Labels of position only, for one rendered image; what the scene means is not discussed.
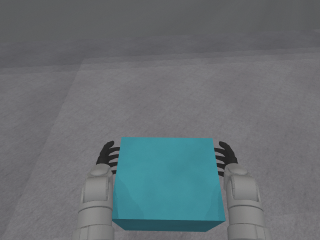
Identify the robot left forearm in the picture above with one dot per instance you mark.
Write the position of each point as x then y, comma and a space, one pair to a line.
94, 221

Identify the left robot hand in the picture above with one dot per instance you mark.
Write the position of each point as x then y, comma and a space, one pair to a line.
104, 156

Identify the right robot hand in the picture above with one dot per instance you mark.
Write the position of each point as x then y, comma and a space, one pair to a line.
228, 159

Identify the robot right forearm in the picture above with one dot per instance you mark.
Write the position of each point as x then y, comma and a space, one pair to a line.
244, 205

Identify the carton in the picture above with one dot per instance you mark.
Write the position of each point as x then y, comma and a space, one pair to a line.
167, 184

